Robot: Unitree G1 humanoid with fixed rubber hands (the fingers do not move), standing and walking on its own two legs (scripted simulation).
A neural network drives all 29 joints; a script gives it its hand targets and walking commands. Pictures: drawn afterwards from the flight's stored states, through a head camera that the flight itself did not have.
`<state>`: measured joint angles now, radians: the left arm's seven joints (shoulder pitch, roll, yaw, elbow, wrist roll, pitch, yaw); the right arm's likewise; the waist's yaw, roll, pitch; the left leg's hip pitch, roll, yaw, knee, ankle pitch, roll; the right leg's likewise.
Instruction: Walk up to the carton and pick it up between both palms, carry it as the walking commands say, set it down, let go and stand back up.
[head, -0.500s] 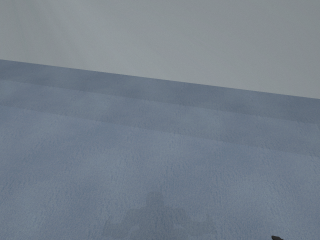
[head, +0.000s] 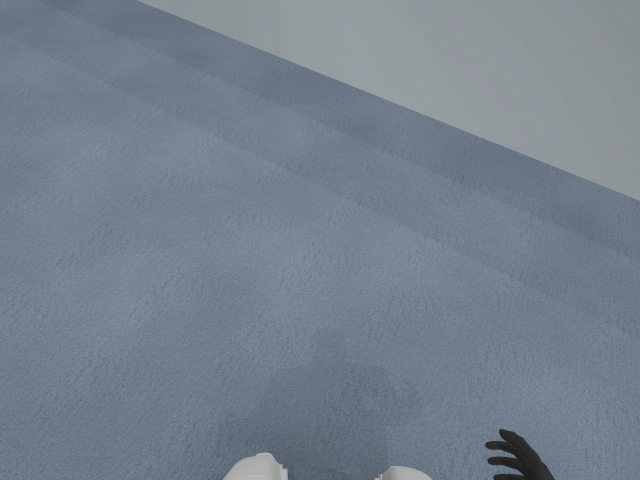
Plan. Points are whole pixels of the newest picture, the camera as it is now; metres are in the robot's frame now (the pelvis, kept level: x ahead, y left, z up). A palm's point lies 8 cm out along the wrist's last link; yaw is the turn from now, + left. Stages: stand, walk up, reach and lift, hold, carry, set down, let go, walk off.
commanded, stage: walk up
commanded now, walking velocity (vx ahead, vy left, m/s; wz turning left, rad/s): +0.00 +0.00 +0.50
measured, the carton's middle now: out of the picture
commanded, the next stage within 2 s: none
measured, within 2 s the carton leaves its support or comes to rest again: neither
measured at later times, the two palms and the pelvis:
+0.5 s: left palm out of the picture +0.01 +0.30 -0.09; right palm out of the picture +0.07 -0.24 -0.10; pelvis -0.05 +0.02 +0.02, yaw +10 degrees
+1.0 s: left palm out of the picture -0.14 +0.33 -0.12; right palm out of the picture +0.14 -0.11 -0.09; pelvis -0.09 +0.07 +0.01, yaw +28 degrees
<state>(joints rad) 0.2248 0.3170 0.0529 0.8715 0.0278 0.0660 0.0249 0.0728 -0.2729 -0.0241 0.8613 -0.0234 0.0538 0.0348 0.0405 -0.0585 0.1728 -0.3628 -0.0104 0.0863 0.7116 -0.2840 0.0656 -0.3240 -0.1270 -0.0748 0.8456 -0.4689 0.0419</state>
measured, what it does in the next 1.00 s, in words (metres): walks backwards, turning left: right foot, then left foot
